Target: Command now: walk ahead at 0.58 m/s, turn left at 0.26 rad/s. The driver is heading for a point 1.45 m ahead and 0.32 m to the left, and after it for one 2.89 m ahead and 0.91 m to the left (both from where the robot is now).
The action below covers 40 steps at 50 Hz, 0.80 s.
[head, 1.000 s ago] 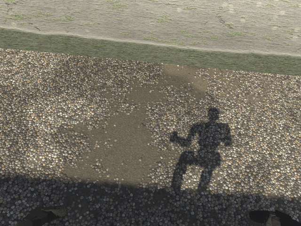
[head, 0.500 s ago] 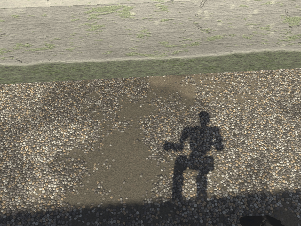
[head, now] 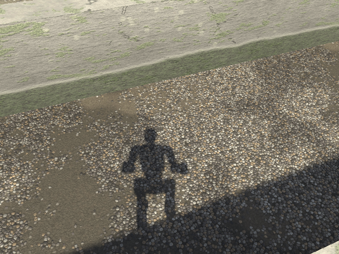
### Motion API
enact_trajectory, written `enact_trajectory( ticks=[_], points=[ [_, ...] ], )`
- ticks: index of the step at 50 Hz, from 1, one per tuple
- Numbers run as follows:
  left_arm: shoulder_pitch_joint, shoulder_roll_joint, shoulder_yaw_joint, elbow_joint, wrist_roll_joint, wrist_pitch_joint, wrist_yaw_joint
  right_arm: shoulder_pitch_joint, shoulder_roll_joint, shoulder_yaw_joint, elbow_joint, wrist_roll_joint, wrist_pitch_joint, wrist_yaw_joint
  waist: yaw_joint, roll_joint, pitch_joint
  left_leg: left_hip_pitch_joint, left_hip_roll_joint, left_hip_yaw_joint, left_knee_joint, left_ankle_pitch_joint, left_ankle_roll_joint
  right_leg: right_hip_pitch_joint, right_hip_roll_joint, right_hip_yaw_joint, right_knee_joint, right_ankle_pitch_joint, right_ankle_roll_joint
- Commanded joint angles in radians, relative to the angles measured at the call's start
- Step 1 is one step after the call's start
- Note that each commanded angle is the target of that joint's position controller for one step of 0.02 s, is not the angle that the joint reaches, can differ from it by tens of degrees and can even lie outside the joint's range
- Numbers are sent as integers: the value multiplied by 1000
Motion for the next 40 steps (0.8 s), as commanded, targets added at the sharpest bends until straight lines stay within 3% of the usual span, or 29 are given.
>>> enact_trajectory(
  ticks=[1, 2, 3, 4, 5, 6, 7, 10, 12, 13, 14, 16, 18, 19, 20, 21, 22, 23, 26, 28, 30, 32, 33, 34, 35, 36, 37, 39, 40],
  points=[
    [-84, 85, 31, -81, -8, -19, 10, 38, 35, 20, -44, 0, -30, 5, -22, 66, -3, 291, -11, -12, -268, 26, 56, -161, -153, 85, -44, -245, -33],
    [-131, 18, 9, -117, -12, -18, 20, 95, 2, 25, -52, -14, -44, 4, -35, 236, 83, 255, 120, -310, -318, -9, 111, -336, -60, 0, 273, -225, 12],
    [-185, 77, 14, -210, 0, -25, 26, 95, -184, -37, -71, 14, -47, -11, -61, 393, 122, 228, 226, -699, -468, -51, 167, -542, 9, 30, 298, -262, 56],
    [-219, 115, 24, -216, 7, -37, 31, 54, -206, -51, -96, 13, -52, -21, -49, 276, 118, 228, 278, -806, -521, -135, 214, -573, -27, 115, 365, -172, 71],
    [-267, 126, 26, -211, 4, -50, 29, -9, -160, -34, -117, 6, -53, -32, -38, 182, 103, 190, 249, -724, -483, -126, 222, -550, -29, 120, 403, -90, 92],
    [-262, 111, 22, -205, 9, -55, 28, -39, -133, -24, -129, 1, -56, -35, -20, 143, 69, 170, 210, -665, -450, -65, 205, -510, -33, 121, 413, -44, 107],
    [-245, 96, 16, -199, 13, -52, 24, -59, -118, -19, -136, 8, -62, -38, -6, 127, 42, 148, 173, -596, -423, 6, 188, -458, -39, 112, 405, -11, 122],
    [-216, 31, -3, -190, 19, -26, 27, -111, -67, -2, -152, 4, -71, -29, 8, 116, -22, 61, 68, -450, -365, 232, 153, -274, -33, 78, 371, 38, 144],
    [-227, 20, -14, -200, 10, -24, 33, -112, -82, -12, -156, -5, -66, -22, -6, 106, -46, 73, 32, -418, -335, 313, 159, -194, -28, 64, 266, 18, 133],
    [-246, 29, -16, -204, 9, -33, 23, -97, -102, -20, -152, -7, -60, -22, -32, 105, -47, 90, 28, -441, -338, 304, 174, -167, -10, 55, 221, -16, 129],
    [-251, 38, -16, -203, -3, -42, 16, -90, -126, -28, -156, -6, -52, -18, -40, 122, -58, 115, 30, -472, -347, 297, 190, -139, -2, 53, 197, -56, 123],
    [-221, 57, -15, -194, -9, -69, 6, -68, -161, -49, -147, -13, -29, -19, -46, 130, -69, 189, 36, -518, -308, 375, 215, -101, 20, 61, 95, -114, 93],
    [-89, 49, -19, -139, -6, -85, 11, -119, -168, -56, -153, 1, -8, -29, 13, 103, -75, 136, 12, -510, -237, 431, 179, 136, -2, 74, -117, 45, 65],
    [-12, 83, -6, -110, 8, -91, 18, -128, -125, -48, -173, 19, -11, -29, 18, 32, -130, -8, -19, -448, -158, 276, 133, 351, -95, 114, -62, 187, 31],
    [-24, 169, 17, -113, 41, -91, 15, -96, -64, -31, -198, 32, -12, -29, 12, -287, -134, -181, -128, -258, -13, -50, 65, 423, -262, 279, -73, 421, -58],
    [-14, 136, 8, -134, 34, -81, 13, -90, -101, -44, -179, 12, -16, -38, 57, -332, -128, -251, -122, -176, 148, -255, 26, 420, -387, 402, -101, 621, -130],
    [41, 129, 7, -130, 31, -72, 19, -140, -170, -73, -158, -1, -29, -40, 85, -180, -95, -272, -115, -146, 305, -221, -5, 362, -392, 394, -100, 778, -172],
    [53, 122, -1, -117, 38, -67, 26, -153, -173, -78, -153, -2, -28, -36, 54, -112, -94, -262, -104, -142, 403, -194, -24, 313, -395, 352, -95, 877, -184],
    [-15, 113, -6, -102, 32, -75, 26, -124, -137, -63, -128, -1, 12, -23, -23, -121, -86, -194, -58, -140, 423, -102, -55, 198, -327, 201, -145, 803, -174],
    [-64, 70, -24, -100, 39, -76, 9, -132, -115, -46, -121, 9, 27, -17, -51, -98, -85, -69, -30, -136, 196, -60, -60, 115, -268, 133, -175, 553, -132],
    [-69, 61, -35, -84, 36, -71, -15, -131, -80, -22, -91, 0, 31, -19, -27, -122, -78, 98, -47, -78, -61, -85, -41, 38, -222, 100, -218, 281, -116],
    [-59, 54, -44, -57, 13, -53, -29, -78, 0, 16, -44, -12, 31, -16, -44, -93, -78, 339, -63, -38, -383, 94, -7, -40, -185, 114, -275, -62, -78],
    [-42, 34, -60, -47, 1, -45, -33, -70, 12, 35, -45, -29, 30, -7, -55, -43, -81, 517, 15, -129, -419, 153, 12, -155, -178, 121, -299, -202, -14],
    [-12, 14, -66, -59, -21, -38, -50, -155, -75, 18, -72, -16, 16, -8, -18, 130, -60, 329, 126, -250, -438, -36, 28, -75, -99, 56, -294, -242, 35],
    [-45, 36, -57, -58, -23, -34, -54, -232, -98, 18, -84, -16, 5, -4, -9, 184, 3, 95, 124, -257, -518, -182, 30, 87, -91, 59, -286, -123, 40],
    [-57, 76, -37, -58, -24, -34, -59, -255, -128, 13, -81, -25, -5, -5, 8, 188, 60, 57, 97, -232, -535, -184, 21, 105, -70, 69, -255, -59, 36],
    [-29, 98, -24, -47, -22, -33, -60, -239, -150, 6, -74, -28, -11, -10, 13, 177, 74, 79, 93, -217, -532, -127, 24, 89, -52, 70, -219, -36, 30],
    [35, 81, -22, -38, -3, -26, -49, -222, -107, 20, -84, -22, -18, -19, 15, 163, 23, 185, 86, -172, -506, -70, 40, 38, -34, 77, -179, -31, 27],
    [47, 83, -18, -38, -5, -29, -39, -224, -100, 19, -95, -21, -16, -21, 17, 152, 15, 204, 92, -163, -498, -96, 44, 18, -16, 76, -150, -51, 25]
  ],
)
Next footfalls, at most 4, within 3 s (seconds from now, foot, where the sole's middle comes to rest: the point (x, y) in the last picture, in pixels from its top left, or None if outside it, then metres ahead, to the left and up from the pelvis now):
0.02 left None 0.04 0.09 -0.76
0.36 right None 0.15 -0.08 -0.76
0.66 left None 0.05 0.09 -0.76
2.84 left None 0.02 0.20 -0.76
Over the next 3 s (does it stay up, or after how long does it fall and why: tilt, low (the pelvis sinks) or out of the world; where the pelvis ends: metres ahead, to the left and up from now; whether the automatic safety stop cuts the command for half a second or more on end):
stays up -0.02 0.07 0.02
